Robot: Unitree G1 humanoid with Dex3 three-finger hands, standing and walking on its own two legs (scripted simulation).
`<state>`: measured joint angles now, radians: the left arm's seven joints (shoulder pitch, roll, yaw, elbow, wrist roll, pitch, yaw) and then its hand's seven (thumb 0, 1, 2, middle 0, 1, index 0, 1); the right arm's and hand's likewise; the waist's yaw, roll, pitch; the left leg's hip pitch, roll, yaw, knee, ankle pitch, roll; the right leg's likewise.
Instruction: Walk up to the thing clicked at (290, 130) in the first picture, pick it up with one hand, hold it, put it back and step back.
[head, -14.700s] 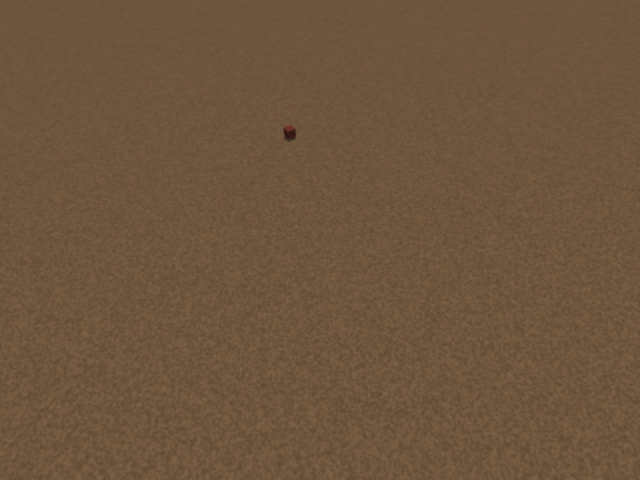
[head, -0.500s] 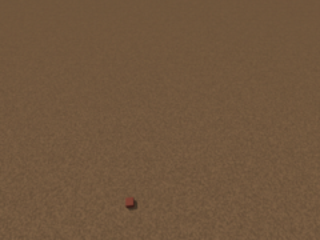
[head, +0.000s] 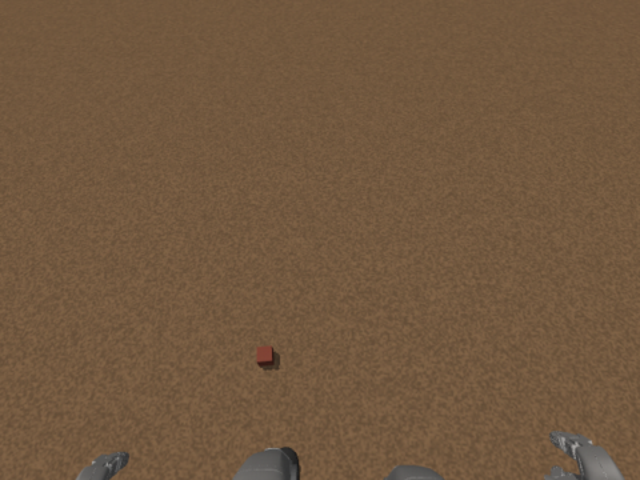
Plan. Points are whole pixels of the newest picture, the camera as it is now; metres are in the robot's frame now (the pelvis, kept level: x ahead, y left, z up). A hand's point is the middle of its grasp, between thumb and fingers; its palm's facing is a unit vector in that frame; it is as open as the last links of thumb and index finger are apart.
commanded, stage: walk up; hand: left
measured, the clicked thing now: (265, 356) +0.48 +0.21 -0.74
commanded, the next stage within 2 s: none
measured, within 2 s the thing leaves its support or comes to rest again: neither
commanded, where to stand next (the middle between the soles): +0.10 -0.02 m, yaw +0 degrees
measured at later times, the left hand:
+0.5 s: hand out of the picture +0.05 +0.28 -0.15, palm faces +0.01 -0.93 -0.36, open 7.4 cm
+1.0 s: hand out of the picture +0.12 +0.26 -0.14, palm faces +0.02 -0.95 -0.31, open 7.4 cm
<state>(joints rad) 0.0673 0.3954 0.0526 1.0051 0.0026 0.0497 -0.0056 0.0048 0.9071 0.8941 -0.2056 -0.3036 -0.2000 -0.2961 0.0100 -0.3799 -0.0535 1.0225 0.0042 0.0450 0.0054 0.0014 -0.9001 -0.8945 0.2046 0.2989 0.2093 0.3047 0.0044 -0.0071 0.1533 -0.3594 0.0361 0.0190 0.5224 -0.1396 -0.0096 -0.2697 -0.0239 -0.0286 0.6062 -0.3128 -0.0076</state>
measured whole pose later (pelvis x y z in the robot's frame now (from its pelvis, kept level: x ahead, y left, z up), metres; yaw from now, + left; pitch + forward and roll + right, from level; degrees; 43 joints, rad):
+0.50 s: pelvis +0.00 +0.01 +0.01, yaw +2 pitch -3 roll +0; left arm 0.22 0.40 0.06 0.96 0.02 0.01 -0.03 0.01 0.91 0.89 -0.21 -0.30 -0.20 -0.30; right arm 0.28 -0.35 -0.04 0.97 -0.03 -0.02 0.01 0.00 -0.90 -0.89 0.21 0.30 0.21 0.31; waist -0.02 -0.03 0.10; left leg -0.10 0.00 0.00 0.48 -0.33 0.00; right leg -0.35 -0.01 0.02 0.68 -0.37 -0.01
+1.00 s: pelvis +0.01 +0.02 +0.01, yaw +1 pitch -3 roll +0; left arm 0.03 0.35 0.01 1.06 0.00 0.00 -0.01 0.01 0.91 0.89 -0.21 -0.30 -0.20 -0.30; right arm 0.08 -0.34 -0.01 1.07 0.00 0.00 0.01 0.00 -0.90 -0.89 0.20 0.30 0.21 0.30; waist 0.00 -0.03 0.09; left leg -0.07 -0.01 0.01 0.39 -0.28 0.01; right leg -0.22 -0.03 0.02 0.40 -0.13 0.02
